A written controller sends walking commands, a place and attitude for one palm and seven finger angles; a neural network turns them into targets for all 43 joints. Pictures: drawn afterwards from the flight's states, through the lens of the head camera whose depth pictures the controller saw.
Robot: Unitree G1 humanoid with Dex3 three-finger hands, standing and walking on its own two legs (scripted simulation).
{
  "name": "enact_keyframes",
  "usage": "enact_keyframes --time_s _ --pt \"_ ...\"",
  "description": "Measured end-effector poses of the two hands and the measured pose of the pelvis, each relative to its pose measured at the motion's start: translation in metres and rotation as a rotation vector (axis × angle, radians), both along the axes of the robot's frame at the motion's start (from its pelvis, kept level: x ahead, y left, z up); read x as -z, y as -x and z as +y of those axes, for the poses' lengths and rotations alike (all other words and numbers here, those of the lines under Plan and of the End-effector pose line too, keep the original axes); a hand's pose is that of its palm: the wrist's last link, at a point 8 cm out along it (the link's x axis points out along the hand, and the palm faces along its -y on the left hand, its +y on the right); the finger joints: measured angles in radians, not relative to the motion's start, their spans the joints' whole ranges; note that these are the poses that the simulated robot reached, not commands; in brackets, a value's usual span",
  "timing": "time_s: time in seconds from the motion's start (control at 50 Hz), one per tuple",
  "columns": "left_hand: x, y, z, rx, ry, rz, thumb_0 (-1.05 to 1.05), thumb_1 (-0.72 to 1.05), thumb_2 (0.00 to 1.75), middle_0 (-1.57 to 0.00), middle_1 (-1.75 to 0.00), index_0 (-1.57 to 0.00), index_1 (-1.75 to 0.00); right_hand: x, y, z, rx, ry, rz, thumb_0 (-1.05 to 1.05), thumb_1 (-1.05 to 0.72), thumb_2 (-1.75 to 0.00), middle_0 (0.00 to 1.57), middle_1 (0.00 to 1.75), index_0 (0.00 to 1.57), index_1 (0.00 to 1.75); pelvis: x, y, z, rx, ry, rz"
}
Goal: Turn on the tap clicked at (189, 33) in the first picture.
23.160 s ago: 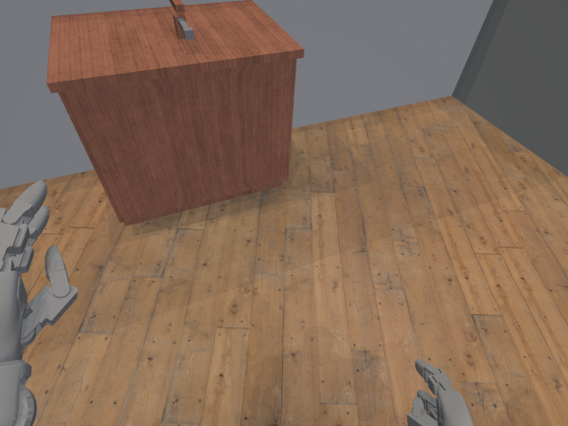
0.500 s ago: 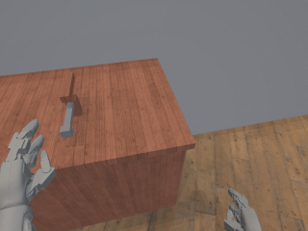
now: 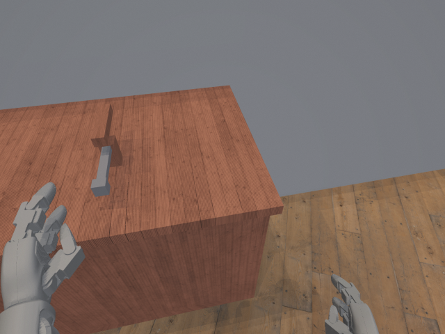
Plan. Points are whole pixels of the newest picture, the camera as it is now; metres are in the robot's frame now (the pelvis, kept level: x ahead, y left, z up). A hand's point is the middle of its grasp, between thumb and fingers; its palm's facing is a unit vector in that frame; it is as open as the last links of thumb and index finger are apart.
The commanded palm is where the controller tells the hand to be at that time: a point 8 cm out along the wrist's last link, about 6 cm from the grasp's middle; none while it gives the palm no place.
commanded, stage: turn the palm inward beside the body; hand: left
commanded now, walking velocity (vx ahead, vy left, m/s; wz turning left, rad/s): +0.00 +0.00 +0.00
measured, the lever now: (100, 187) +0.36 +0.31 +0.06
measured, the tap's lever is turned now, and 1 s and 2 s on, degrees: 0 0 0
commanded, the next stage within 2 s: reach beside the lever's end, fingers flat in 0.34 s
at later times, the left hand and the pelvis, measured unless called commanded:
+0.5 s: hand (90, 250) +0.19 +0.21 +0.14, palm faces +0.48 -0.87 -0.13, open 7.4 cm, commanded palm +0.14 +0.26 +0.14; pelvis +0.01 -0.01 +0.00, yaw +0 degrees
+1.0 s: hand (90, 233) +0.23 +0.24 +0.11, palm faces +0.50 -0.86 -0.12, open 7.5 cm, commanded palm +0.18 +0.29 +0.12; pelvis +0.00 -0.01 +0.00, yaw +0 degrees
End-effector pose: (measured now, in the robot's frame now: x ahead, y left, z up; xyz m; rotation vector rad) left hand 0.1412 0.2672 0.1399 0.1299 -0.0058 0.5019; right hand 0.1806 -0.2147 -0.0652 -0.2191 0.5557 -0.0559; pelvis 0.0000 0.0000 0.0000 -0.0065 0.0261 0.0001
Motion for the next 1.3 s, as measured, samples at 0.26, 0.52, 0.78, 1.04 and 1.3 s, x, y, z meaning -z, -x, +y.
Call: enact_keyframes --time_s 0.26,0.52,0.78,1.04,1.3 --pt "-0.002 -0.001 -0.011 -0.006 -0.003 0.004 0.02 0.9 0.89 -0.2 -0.3 -0.2 -0.3 0.0 -0.007 -0.009 -0.006 -0.009 -0.013 0.01 -0.9 -0.9 0.2 0.3 0.2 0.3 -0.001 -0.003 -0.009 -0.003 -0.004 0.0" --pt "-0.001 -0.004 -0.016 -0.007 -0.002 0.004 0.02 0.9 0.89 -0.2 -0.3 -0.2 -0.3 0.001 -0.009 -0.018 0.004 -0.006 -0.006 0.01 -0.9 -0.9 0.2 0.3 0.2 0.3 -0.001 -0.008 -0.015 -0.004 -0.007 0.003" --pt "0.011 -0.018 0.001 -0.029 0.003 0.007 0.02 0.9 0.89 -0.2 -0.3 -0.2 -0.3 0.006 -0.002 -0.022 0.022 0.007 0.028 0.01 -0.9 -0.9 0.2 0.3 0.2 0.3 -0.001 -0.005 -0.014 -0.005 -0.006 0.009" --pt "0.024 -0.044 0.013 -0.027 0.014 0.017 0.02 0.9 0.89 -0.2 -0.29 -0.2 -0.29 0.011 0.006 -0.019 0.052 0.014 0.073 0.01 -0.9 -0.9 0.2 0.3 0.2 0.3 -0.001 -0.005 -0.007 0.006 -0.006 0.025" --pt "0.034 -0.056 0.027 -0.038 0.012 0.017 0.02 0.9 0.89 -0.19 -0.26 -0.19 -0.26 0.014 0.01 -0.016 0.071 0.02 0.11 0.01 -0.9 -0.9 0.2 0.3 0.2 0.3 -0.001 -0.007 0.001 0.014 -0.003 0.039"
